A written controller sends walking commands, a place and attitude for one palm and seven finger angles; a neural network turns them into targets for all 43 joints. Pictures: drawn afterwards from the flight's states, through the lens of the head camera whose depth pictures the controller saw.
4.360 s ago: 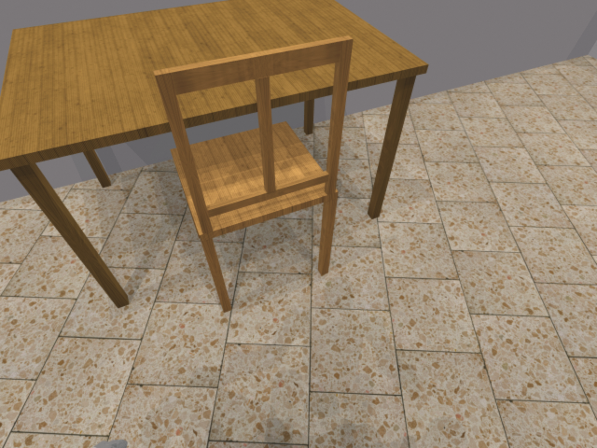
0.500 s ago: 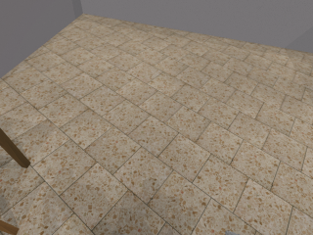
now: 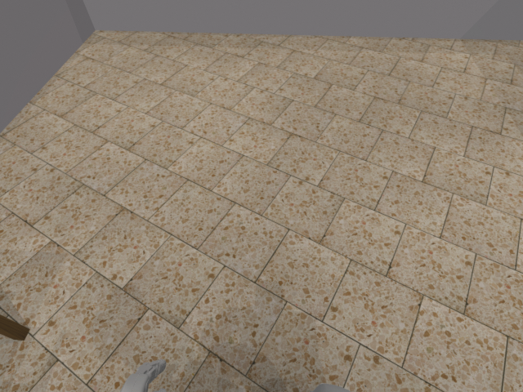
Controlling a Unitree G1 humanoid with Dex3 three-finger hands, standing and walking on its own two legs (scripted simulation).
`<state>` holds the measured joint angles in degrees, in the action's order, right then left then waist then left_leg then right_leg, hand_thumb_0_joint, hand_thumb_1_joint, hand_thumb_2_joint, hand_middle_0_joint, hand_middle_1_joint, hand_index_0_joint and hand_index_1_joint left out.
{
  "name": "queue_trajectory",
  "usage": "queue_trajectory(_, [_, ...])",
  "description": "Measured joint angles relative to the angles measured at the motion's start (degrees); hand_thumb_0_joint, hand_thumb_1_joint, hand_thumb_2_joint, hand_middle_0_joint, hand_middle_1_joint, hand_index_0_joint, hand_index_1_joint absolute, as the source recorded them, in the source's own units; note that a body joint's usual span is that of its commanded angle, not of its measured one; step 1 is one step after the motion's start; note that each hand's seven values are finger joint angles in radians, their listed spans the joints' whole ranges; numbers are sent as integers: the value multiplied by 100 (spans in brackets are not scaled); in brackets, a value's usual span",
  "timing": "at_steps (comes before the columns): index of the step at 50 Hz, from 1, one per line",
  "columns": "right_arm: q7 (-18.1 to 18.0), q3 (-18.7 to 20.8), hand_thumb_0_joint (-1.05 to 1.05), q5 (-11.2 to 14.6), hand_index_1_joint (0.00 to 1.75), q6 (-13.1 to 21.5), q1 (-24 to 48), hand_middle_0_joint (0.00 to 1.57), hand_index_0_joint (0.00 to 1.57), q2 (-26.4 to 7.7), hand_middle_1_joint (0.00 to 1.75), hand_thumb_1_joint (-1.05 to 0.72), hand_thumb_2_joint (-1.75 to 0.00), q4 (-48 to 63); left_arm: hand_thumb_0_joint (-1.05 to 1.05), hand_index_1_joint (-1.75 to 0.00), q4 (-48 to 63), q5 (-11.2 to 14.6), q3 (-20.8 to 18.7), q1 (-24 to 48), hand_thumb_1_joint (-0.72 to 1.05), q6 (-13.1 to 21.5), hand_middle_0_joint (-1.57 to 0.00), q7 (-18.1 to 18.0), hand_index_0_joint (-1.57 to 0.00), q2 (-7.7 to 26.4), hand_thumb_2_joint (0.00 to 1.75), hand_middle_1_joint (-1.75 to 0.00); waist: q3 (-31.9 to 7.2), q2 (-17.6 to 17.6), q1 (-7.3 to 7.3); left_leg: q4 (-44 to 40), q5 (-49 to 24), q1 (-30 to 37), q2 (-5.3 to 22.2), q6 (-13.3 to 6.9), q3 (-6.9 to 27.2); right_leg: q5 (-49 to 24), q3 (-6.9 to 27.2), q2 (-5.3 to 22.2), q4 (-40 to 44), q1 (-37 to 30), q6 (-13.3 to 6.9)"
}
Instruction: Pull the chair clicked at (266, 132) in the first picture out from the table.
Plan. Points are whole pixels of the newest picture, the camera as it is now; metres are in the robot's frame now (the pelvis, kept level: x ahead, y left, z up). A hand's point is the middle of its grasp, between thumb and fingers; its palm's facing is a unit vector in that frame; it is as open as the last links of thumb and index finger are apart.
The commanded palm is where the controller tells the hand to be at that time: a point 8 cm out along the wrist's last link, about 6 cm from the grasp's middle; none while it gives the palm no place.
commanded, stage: turn to face it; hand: left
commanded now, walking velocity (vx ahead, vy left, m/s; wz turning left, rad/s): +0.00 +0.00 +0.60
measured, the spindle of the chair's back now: out of the picture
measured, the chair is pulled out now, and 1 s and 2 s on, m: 0.00 0.00 0.00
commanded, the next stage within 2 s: none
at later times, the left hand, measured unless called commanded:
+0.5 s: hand out of the picture +0.01 +0.29 -0.16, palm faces +0.32 -0.92 -0.23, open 7.3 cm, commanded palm none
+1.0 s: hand out of the picture -0.04 +0.21 -0.13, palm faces +0.56 -0.78 -0.28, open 7.4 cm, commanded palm none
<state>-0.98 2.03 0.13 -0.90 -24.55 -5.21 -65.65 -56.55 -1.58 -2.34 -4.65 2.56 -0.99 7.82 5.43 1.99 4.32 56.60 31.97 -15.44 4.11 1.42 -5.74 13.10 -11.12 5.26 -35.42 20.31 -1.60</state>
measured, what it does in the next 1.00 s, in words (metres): steps on the spot, turning left: left foot, then right foot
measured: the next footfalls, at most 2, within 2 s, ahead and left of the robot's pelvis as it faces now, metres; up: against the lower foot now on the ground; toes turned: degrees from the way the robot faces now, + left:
left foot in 0.28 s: +0.06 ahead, +0.15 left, +0.00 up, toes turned +18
right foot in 0.86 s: +0.09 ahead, -0.09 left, +0.00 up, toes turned +30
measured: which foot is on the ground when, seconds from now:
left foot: up 0.00-0.26, down 0.28-0.86, up 0.88-1.00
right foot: down 0.00-0.28, up 0.30-0.84, down 0.86-1.00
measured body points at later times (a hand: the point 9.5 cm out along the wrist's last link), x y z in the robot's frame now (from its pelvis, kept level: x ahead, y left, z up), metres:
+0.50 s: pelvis +0.00 +0.06 +0.02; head +0.03 +0.11 +0.46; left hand -0.01 +0.34 -0.15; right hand +0.13 -0.18 -0.11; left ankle +0.02 +0.14 -0.72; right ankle +0.02 -0.11 -0.63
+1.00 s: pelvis +0.00 +0.00 +0.02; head +0.03 -0.01 +0.46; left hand -0.07 +0.25 -0.11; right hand +0.20 -0.19 -0.14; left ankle -0.05 +0.12 -0.65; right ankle +0.05 -0.11 -0.72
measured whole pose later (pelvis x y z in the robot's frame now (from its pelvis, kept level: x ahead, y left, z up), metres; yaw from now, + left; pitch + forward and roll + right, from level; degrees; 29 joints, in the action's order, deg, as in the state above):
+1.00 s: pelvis +0.00 +0.00 +0.02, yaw +34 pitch +0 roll +1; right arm 1.6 6.5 -1.1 -4.7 -11.9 -15.3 -53.5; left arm -51.0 -1.1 -2.5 -11.9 -2.1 -1.7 10.0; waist 2.5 2.6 1.8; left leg 62.1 20.7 -31.6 -3.6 2.9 2.9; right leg 16.8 -3.9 3.6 -27.9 11.0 0.8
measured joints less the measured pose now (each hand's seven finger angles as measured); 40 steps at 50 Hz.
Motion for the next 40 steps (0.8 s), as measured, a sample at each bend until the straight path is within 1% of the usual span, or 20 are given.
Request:
queue_trajectory(2, [29,42,1,-12,29,-99,200,20,20,-40,30,-90,-90,90,0,-30,70,20,28,7,92,-34,-19,-39,-20,-95,90,-30,-5,-9,-49,803,-120,-498,-15,55,80,-23,-121,73,106,-142,14])
queue_trajectory(3, [47,71,1,-19,29,-139,308,20,20,-78,30,-90,-90,156,0,-30,82,20,35,-20,91,-69,-19,-62,-20,-134,90,-30,-37,-22,-67,973,-225,-689,1,76,91,-41,-176,103,185,-212,30])
queue_trajectory(5, [78,134,1,-40,29,-194,516,20,20,-167,30,-90,-90,326,-1,-30,114,41,-16,-98,92,-130,-20,-110,-20,-180,90,-30,-138,-62,-85,954,-430,-957,58,114,81,-79,-290,169,323,-318,74])
queue_trajectory(8, [122,211,1,-77,29,-230,811,20,19,-312,30,-91,-90,593,-2,-30,157,-5,-70,-140,93,-232,-20,-134,-20,-84,90,-30,-262,-153,-134,442,-640,-1073,152,149,8,-90,-460,284,391,-402,156])
queue_trajectory(11, [160,270,1,-96,29,-222,1074,20,19,-464,30,-91,-90,854,-2,-30,183,-54,-117,-186,93,-345,-20,-117,-20,76,90,-30,-300,-274,-208,-244,-701,-946,194,148,-78,-20,-597,424,250,-383,257])
queue_trajectory(13, [177,291,1,-99,29,-184,1191,20,19,-572,30,-91,-90,1029,-2,-30,214,-54,-155,-238,92,-406,-20,-102,-20,201,90,-30,-289,-358,-249,-900,-908,-721,169,140,-127,97,-677,555,-2,-305,349])
queue_trajectory(14, [190,300,1,-104,29,-143,1206,20,19,-652,30,-91,-90,1133,-2,-30,247,-36,-172,-290,92,-444,-20,-90,-20,252,90,-30,-307,-353,-265,-1379,-1119,-560,150,122,-102,202,-712,619,-228,-207,402])
queue_trajectory(15, [187,321,1,-117,29,-93,1248,20,19,-695,30,-91,-90,1194,-1,-30,266,-8,-203,-321,92,-496,-20,-71,-20,323,90,-30,-302,-394,-259,-1396,-1184,-630,83,-11,-72,600,-624,672,-590,-25,467])
queue_trajectory(16, [175,322,1,-136,29,-54,1300,20,19,-707,30,-91,-90,1237,-1,-30,268,4,-237,-339,92,-565,-20,-60,-20,406,90,-30,-260,-448,-262,-1256,-1158,-728,15,-192,-60,1111,-326,612,-1081,205,508])
queue_trajectory(17, [167,305,0,-150,29,-27,1332,20,19,-709,30,-91,-90,1273,-1,-30,266,6,-276,-362,92,-628,-20,-43,-20,483,90,-30,-215,-486,-281,-1222,-1146,-758,-32,-345,-56,1366,-13,493,-1626,441,512])
queue_trajectory(18, [154,290,0,-156,29,-11,1328,20,19,-708,30,-91,-90,1302,-1,-30,249,-6,-313,-385,92,-673,-20,-29,-20,542,90,-30,-204,-496,-291,-1299,-1182,-759,-75,-446,-34,1414,228,370,-2136,659,513])
queue_trajectory(20, [103,249,0,-152,29,-4,1285,20,19,-696,30,-91,-90,1317,0,-30,215,-29,-369,-418,92,-705,-20,7,-20,625,90,-30,-198,-480,-303,-1666,-1410,-687,-183,-515,58,1118,554,178,-2901,975,542])
queue_trajectory(21, [82,223,0,-144,29,-4,1262,20,19,-688,30,-91,-90,1309,0,-30,211,-32,-383,-438,92,-695,-19,24,-20,657,90,-30,-188,-471,-316,-1899,-1547,-620,-248,-526,107,915,663,120,-3114,1061,568])
queue_trajectory(23, [57,174,1,-117,29,1,1218,20,19,-666,30,-90,-90,1285,0,-30,218,-22,-389,-502,92,-657,-19,41,-20,708,90,-30,-184,-451,-353,-2362,-1809,-474,-373,-553,198,599,826,44,-3283,1132,627])
queue_trajectory(27, [54,128,1,-88,29,7,1152,20,20,-613,30,-90,-90,1253,0,-30,210,15,-374,-642,91,-639,-19,8,-20,764,90,-30,-218,-371,-376,-2958,-2161,-271,-550,-609,410,527,1011,-48,-3029,974,719])
queue_trajectory(31, [73,121,1,-87,30,-23,1134,21,20,-564,30,-90,-90,1226,0,-30,189,47,-349,-660,91,-669,-19,-31,-20,761,90,-30,-242,-302,-338,-3143,-2302,-206,-692,-616,643,750,1129,-94,-2472,673,750])
queue_trajectory(36, [103,147,1,-104,30,-102,1171,21,20,-579,30,-90,-90,1193,0,-30,275,77,-283,-486,91,-675,-19,-48,-20,638,90,-30,-224,-173,-257,-3132,-2413,-294,-832,-556,984,1047,1212,-206,-1714,342,693])
queue_trajectory(40, [127,206,1,-117,30,-194,1220,21,20,-664,30,-90,-90,1176,0,-30,432,111,-201,-352,91,-606,-19,-53,-20,477,90,-30,-211,-23,-197,-3035,-2490,-445,-921,-439,1299,1104,1235,-367,-853,-27,582])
